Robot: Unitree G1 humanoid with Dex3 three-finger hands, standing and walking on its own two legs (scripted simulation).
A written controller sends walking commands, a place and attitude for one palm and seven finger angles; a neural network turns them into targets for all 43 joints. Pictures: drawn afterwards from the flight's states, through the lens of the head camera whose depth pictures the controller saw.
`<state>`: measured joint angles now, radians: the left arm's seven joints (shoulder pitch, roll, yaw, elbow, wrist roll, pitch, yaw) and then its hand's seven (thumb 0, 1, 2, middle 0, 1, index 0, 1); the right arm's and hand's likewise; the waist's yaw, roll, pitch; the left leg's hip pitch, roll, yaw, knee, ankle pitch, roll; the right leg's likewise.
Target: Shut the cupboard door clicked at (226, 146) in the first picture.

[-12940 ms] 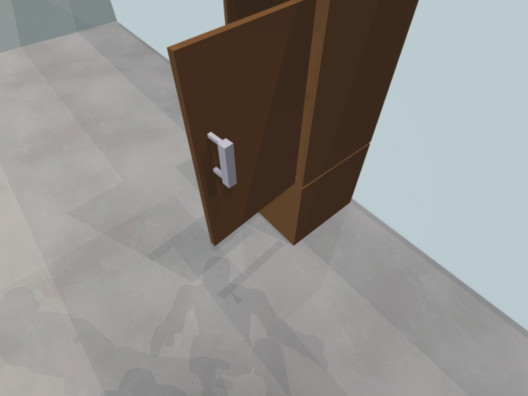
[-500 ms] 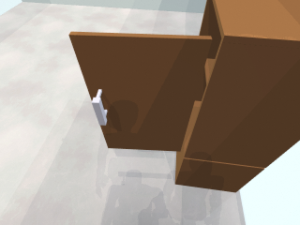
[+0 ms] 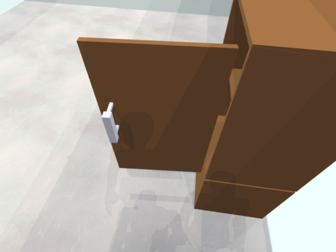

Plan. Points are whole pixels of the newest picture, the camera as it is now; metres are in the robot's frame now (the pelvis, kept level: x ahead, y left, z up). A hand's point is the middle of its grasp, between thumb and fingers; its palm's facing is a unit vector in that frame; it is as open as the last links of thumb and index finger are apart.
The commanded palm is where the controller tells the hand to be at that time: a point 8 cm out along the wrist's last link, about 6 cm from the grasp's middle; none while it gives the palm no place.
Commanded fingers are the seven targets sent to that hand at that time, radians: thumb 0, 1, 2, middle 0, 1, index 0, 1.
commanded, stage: raise the hand and make a fist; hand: left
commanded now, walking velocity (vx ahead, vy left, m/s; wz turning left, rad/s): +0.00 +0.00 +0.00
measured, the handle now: (112, 122) +0.47 +0.21 +0.00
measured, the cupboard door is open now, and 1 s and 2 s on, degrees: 95 95 95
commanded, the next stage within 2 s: bring the fist close to the handle in 1.92 s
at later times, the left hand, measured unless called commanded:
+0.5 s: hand out of the picture +0.10 +0.17 -0.07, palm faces +0.12 -0.99 -0.02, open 5.8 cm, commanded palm +0.10 +0.21 -0.05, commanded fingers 0.00 0.90 0.90 -0.66 -0.80 -0.66 -0.80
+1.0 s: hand (89, 244) +0.14 +0.19 -0.04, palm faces +0.01 -1.00 -0.02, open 3.6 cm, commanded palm +0.12 +0.24 -0.03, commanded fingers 0.00 0.90 0.90 -1.12 -1.30 -1.12 -1.30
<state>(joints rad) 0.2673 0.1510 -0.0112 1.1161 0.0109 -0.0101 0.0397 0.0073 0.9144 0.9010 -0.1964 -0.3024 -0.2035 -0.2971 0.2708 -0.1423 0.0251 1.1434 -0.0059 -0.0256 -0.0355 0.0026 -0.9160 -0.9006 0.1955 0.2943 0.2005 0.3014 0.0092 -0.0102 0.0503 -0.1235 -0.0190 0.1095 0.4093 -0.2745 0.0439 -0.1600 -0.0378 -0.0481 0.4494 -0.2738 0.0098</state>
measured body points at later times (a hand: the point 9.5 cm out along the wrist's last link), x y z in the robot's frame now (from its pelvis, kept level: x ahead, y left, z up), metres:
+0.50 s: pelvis -0.07 -0.04 -0.11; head -0.01 -0.02 +0.34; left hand +0.09 +0.23 -0.06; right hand +0.21 -0.25 -0.13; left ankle -0.03 +0.09 -0.74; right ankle -0.02 -0.13 -0.74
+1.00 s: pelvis -0.06 -0.01 -0.09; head +0.01 +0.00 +0.36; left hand +0.14 +0.24 -0.03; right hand +0.12 -0.25 -0.16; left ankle -0.03 +0.09 -0.74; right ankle -0.02 -0.13 -0.74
